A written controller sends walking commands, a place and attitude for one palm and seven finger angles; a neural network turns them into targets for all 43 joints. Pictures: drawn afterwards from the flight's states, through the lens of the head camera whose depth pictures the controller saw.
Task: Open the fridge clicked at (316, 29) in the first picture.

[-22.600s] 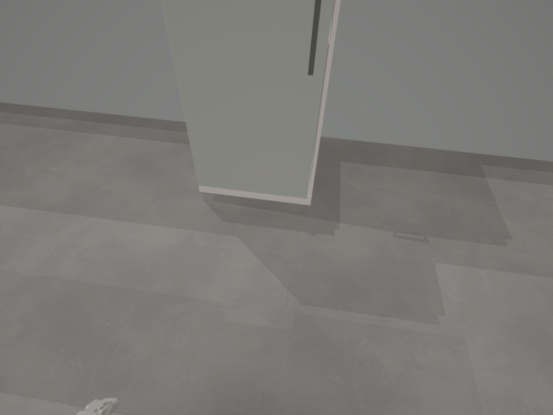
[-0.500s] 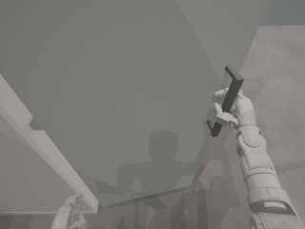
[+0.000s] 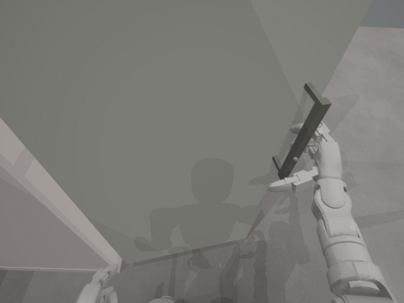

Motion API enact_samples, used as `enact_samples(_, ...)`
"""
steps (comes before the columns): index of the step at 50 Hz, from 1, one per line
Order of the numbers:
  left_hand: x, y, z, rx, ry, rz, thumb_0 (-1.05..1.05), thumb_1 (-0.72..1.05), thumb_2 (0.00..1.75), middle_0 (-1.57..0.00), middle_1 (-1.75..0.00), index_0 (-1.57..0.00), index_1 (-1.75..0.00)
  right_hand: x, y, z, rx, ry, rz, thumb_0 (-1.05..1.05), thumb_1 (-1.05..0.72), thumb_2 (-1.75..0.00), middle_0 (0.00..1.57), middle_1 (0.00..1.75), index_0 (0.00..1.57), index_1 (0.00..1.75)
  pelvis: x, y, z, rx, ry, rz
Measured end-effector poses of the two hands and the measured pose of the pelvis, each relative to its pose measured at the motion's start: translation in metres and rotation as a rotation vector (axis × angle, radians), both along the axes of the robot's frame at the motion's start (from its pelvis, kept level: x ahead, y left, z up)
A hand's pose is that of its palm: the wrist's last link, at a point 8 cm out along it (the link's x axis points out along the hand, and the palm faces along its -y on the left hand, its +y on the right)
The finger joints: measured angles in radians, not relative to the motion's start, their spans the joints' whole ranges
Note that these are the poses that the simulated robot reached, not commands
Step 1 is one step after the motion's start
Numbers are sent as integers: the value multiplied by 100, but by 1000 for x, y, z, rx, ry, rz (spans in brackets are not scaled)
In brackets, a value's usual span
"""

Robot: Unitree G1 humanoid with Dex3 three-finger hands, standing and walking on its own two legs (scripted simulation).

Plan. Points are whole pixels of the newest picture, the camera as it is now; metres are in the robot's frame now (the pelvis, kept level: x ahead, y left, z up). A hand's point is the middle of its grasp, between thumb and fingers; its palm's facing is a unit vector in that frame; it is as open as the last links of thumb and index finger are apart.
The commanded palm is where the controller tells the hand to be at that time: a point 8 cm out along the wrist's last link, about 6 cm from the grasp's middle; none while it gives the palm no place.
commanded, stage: slip the hand off the handle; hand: right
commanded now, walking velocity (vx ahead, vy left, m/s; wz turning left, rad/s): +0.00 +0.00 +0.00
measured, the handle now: (294, 138) +0.43 -0.15 +0.09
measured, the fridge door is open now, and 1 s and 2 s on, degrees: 76 75 75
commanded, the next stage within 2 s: draw the hand back to the body in 1.38 s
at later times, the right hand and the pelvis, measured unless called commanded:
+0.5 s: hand (330, 159) +0.40 -0.22 +0.07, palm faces +0.14 +0.97 -0.22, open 14.6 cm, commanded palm +0.38 -0.27 +0.09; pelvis +0.02 +0.00 -0.01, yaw -1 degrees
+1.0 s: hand (347, 184) +0.36 -0.25 +0.06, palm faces +0.13 +0.97 -0.20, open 14.6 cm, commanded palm +0.32 -0.29 +0.09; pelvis +0.02 -0.02 -0.01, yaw +0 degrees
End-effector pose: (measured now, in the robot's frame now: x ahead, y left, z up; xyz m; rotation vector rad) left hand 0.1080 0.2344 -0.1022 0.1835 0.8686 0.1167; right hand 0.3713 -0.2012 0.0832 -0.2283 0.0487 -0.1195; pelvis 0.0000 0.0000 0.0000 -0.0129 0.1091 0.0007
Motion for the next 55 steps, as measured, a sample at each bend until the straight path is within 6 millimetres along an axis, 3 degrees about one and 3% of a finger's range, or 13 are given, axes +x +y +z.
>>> enact_samples(9, 21, 11, 3, 34, 9, -6, 1, 90, 89, -20, -30, -20, -30, 5, -7, 7, 2, -59, 10, -1, 55, -21, 27, 117, 35, 122, 15, 0, -2, 5, 13, -13)
enact_samples(17, 32, 20, 9, 61, -1, 18, 1, 90, 89, -20, -30, -20, -30, 7, -48, -5, 15, 17, -60, -1, 55, -20, 27, 116, 30, 119, 17, 0, -2, 10, 29, -11)
enact_samples(26, 26, 16, 3, 73, 50, 10, 1, 90, 89, -20, -30, -20, -30, 4, -74, 0, 6, -23, -23, -1, 55, -20, 25, 115, 27, 116, 17, -4, -6, 21, 38, -27)
enact_samples(38, 2, 3, -4, 60, 113, 41, 1, 90, 89, -20, -30, -20, -30, 10, -95, 1, 18, -35, -14, -1, 55, -20, 25, 115, 26, 115, 15, -15, -9, 26, 57, -16)
enact_samples(46, 2, -5, -2, 39, 97, 53, 1, 90, 89, -20, -30, -20, -30, -20, -96, -9, 33, -11, 11, -1, 55, -20, 25, 115, 26, 115, 20, -23, -7, 30, 45, -3)
enact_samples(55, 40, -14, 10, 55, -18, -18, 1, 90, 89, -20, -30, -20, -30, -63, -105, -7, 7, -45, -32, -1, 55, -20, 25, 115, 26, 115, 17, -22, -7, 36, 10, -24)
